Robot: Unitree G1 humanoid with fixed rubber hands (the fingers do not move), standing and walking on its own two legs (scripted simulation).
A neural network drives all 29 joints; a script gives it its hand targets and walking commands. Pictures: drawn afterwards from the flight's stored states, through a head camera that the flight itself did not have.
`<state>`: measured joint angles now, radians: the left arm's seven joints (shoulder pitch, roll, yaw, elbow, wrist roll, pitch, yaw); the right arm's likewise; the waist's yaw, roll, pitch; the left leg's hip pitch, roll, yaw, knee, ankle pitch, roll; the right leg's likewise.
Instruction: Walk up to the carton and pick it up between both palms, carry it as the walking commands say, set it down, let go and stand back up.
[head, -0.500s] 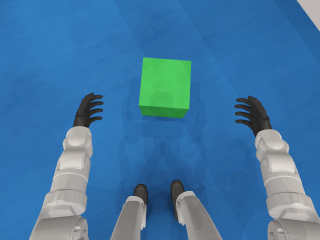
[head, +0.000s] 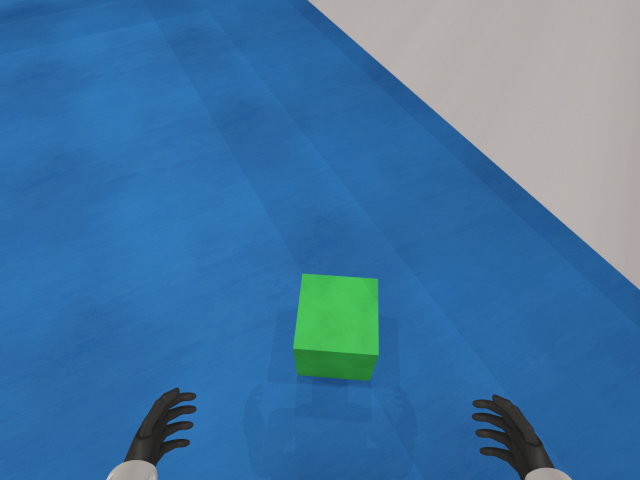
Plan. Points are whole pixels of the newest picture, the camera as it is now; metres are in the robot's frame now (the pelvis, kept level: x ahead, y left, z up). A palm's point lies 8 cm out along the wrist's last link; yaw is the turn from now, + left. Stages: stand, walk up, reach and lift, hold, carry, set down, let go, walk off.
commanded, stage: let go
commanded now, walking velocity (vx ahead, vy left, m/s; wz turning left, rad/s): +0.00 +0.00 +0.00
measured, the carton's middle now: (336, 328) +0.59 -0.05 -0.66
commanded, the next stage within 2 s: stand in 0.48 s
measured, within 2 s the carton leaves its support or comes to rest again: neither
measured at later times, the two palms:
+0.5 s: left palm out of the picture +0.16 +0.24 -0.07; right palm (523, 466) +0.16 -0.23 -0.07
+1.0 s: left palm out of the picture +0.14 +0.29 -0.09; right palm (567, 472) +0.15 -0.29 -0.09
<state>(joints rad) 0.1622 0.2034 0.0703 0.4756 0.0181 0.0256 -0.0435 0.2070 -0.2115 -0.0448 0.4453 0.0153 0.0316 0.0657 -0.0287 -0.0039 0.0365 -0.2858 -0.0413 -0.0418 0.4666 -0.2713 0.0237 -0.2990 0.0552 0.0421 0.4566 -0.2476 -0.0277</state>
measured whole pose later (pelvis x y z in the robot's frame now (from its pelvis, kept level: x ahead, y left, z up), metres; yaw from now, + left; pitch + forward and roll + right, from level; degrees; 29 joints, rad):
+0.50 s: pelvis +0.00 +0.01 +0.00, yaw -1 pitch -4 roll +0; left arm 0.22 0.22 0.03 0.45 0.00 0.12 -0.03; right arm 0.21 -0.22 -0.02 0.41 -0.02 0.19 0.04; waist 0.00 0.01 0.08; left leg -0.12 -0.05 -0.02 0.50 -0.31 0.04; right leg -0.14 0.05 0.05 0.50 -0.29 -0.02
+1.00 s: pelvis +0.02 +0.00 +0.00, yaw +0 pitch +0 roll +0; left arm 0.18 0.33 0.03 0.81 0.03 0.01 0.02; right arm 0.16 -0.35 -0.02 0.80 -0.03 0.01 -0.03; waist 0.00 0.02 0.01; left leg -0.13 -0.03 -0.04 0.45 -0.31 0.02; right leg -0.14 0.05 0.03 0.44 -0.29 -0.03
